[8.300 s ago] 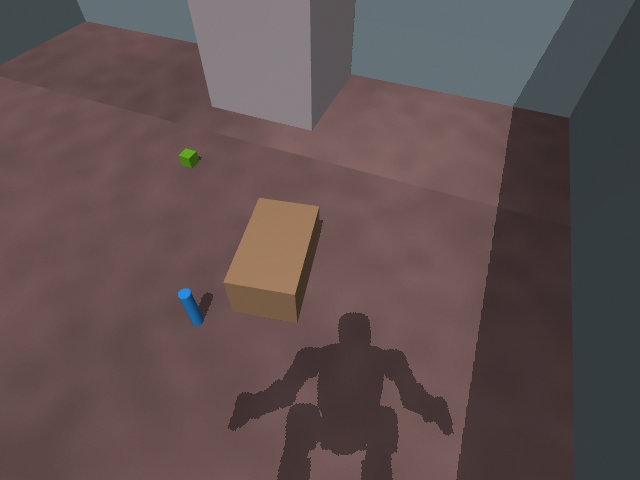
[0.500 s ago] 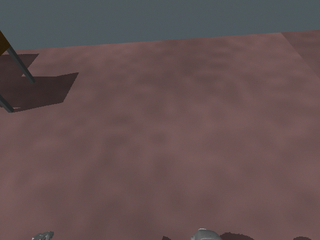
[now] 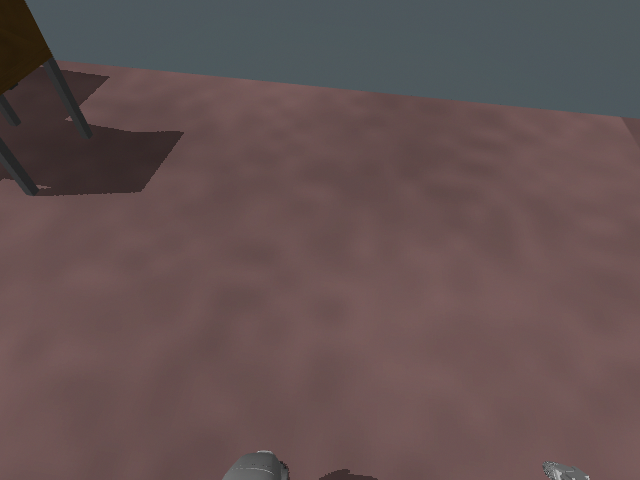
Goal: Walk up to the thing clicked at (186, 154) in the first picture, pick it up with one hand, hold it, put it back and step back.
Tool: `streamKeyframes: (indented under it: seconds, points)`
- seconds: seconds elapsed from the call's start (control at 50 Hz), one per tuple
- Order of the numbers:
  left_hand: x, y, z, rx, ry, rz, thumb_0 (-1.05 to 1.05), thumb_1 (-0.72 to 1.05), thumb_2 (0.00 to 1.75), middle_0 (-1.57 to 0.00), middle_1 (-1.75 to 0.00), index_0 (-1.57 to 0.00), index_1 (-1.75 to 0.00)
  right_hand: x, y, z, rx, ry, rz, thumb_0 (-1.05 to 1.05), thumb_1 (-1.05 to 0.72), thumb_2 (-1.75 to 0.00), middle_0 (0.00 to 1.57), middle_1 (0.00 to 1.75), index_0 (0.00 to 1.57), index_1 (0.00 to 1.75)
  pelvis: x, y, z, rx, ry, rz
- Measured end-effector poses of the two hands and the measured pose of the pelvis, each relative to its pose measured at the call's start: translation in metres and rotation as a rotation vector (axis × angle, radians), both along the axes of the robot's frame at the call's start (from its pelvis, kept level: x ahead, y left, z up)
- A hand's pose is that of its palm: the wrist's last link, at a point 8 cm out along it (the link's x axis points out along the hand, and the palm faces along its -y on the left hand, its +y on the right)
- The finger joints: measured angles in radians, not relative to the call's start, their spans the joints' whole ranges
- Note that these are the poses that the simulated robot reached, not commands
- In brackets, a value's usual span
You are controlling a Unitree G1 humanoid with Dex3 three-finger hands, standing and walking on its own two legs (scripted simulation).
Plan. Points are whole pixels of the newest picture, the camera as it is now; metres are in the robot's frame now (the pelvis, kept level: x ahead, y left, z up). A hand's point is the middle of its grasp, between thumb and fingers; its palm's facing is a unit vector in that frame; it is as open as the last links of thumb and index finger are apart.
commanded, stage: walk up
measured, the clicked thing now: out of the picture +0.31 -1.17 -0.73
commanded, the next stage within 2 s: stand in 1.60 s
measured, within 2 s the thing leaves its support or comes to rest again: neither
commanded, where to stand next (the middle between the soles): +0.21 -0.01 m, yaw -4 degrees
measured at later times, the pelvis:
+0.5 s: pelvis +0.12 -0.01 +0.00, yaw -2 degrees
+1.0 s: pelvis +0.15 +0.02 +0.01, yaw -2 degrees
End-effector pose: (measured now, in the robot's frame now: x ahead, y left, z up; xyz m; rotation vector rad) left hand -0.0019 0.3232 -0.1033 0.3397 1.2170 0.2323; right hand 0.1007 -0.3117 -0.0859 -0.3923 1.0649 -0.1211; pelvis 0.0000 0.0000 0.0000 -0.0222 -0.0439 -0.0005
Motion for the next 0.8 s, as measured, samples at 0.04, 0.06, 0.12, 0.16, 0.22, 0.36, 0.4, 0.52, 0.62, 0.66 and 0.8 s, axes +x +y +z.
streamKeyframes:
  seconds: [0.04,0.06,0.12,0.16,0.22,0.36,0.4,0.52,0.62,0.66,0.8]
  points:
    - [0.016,0.006,-0.009,-0.009,0.015,0.001,0.01,0.9,0.9,-0.2,-0.31,-0.21,-0.3,0.019,0.009,0.002,-0.016,-0.037,0.01,0.0,-0.91,-0.9,0.2,0.3,0.2,0.3,0.012,0.009,-0.004,0.02,-0.007,-0.007]
    - [0.024,0.007,-0.01,-0.014,0.02,-0.003,0.01,0.9,0.9,-0.2,-0.31,-0.21,-0.3,0.025,0.012,0.004,-0.018,-0.057,0.005,0.0,-0.91,-0.9,0.21,0.3,0.21,0.3,0.017,0.012,-0.003,0.013,-0.01,-0.007]
    - [0.053,0.009,-0.006,-0.029,0.014,-0.033,0.01,0.91,0.9,-0.2,-0.3,-0.21,-0.3,0.035,0.021,0.012,-0.009,-0.079,-0.03,0.0,-0.91,-0.9,0.21,0.3,0.21,0.3,0.033,0.018,0.004,0.0,-0.016,-0.006]
    - [0.074,0.011,-0.002,-0.035,-0.007,-0.048,0.01,0.91,0.9,-0.2,-0.3,-0.21,-0.3,0.037,0.024,0.017,-0.006,-0.07,-0.044,0.0,-0.91,-0.9,0.21,0.3,0.21,0.3,0.044,0.019,0.009,0.007,-0.016,-0.007]
    - [0.1,0.014,0.005,-0.031,-0.031,-0.062,0.01,0.91,0.9,-0.2,-0.3,-0.21,-0.3,0.036,0.024,0.017,-0.004,-0.042,-0.058,0.0,-0.91,-0.9,0.21,0.3,0.21,0.3,0.06,0.019,0.013,0.016,-0.018,-0.009]
    - [0.149,0.009,0.019,0.028,-0.021,-0.096,0.01,0.91,0.9,-0.2,-0.3,-0.21,-0.3,0.039,0.007,-0.001,0.011,0.036,-0.108,0.0,-0.91,-0.9,0.21,0.3,0.21,0.3,0.096,0.009,0.011,0.037,-0.009,-0.031]
    - [0.162,0.005,0.021,0.057,-0.026,-0.1,0.01,0.91,0.9,-0.2,-0.3,-0.21,-0.3,0.043,0.0,-0.013,0.022,0.058,-0.122,0.0,-0.91,-0.9,0.21,0.3,0.21,0.3,0.106,0.002,0.006,0.042,-0.007,-0.033]
    - [0.192,-0.017,0.022,0.091,-0.065,-0.1,0.0,0.91,0.9,-0.2,-0.3,-0.21,-0.3,0.067,-0.006,-0.043,0.058,0.109,-0.136,0.0,-0.91,-0.9,0.2,0.3,0.2,0.3,0.12,-0.011,-0.003,0.032,-0.01,-0.041]
    - [0.211,-0.029,0.024,0.066,-0.093,-0.116,0.0,0.9,0.9,-0.2,-0.31,-0.21,-0.3,0.082,0.001,-0.046,0.077,0.126,-0.118,0.0,-0.91,-0.9,0.2,0.3,0.2,0.3,0.125,-0.008,0.001,0.041,0.002,-0.033]
    - [0.217,-0.028,0.022,0.056,-0.103,-0.118,0.0,0.9,0.9,-0.2,-0.31,-0.21,-0.3,0.083,0.004,-0.045,0.07,0.133,-0.116,0.0,-0.91,-0.9,0.21,0.3,0.2,0.3,0.127,-0.005,0.001,0.039,0.006,-0.031]
    - [0.235,-0.012,0.0,-0.005,-0.106,-0.08,0.01,0.9,0.9,-0.2,-0.31,-0.21,-0.3,0.073,0.013,-0.033,0.004,0.151,-0.148,0.0,-0.91,-0.9,0.21,0.3,0.21,0.3,0.134,0.013,-0.002,0.05,-0.003,-0.031]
